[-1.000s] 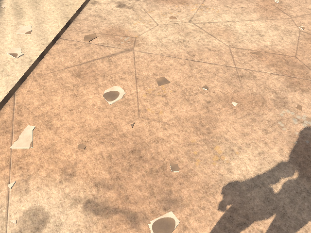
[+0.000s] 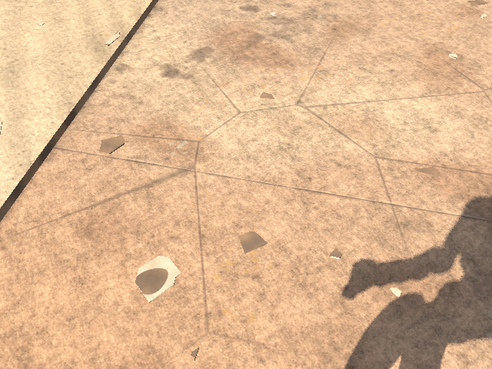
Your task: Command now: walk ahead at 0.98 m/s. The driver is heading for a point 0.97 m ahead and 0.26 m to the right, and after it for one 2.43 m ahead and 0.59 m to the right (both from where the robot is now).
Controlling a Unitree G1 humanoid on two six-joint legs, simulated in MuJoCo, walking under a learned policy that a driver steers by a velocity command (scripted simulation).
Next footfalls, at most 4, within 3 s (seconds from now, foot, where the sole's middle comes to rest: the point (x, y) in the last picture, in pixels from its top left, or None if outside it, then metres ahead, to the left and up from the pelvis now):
0.28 right None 0.45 -0.08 -0.77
0.70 left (267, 243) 0.93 -0.05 -0.77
1.06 right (370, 211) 1.06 -0.41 -0.77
1.48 left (303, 191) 1.16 -0.19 -0.77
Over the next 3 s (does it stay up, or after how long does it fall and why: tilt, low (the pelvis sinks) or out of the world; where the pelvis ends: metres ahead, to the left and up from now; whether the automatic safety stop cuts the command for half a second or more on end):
stays up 1.03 -0.27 0.01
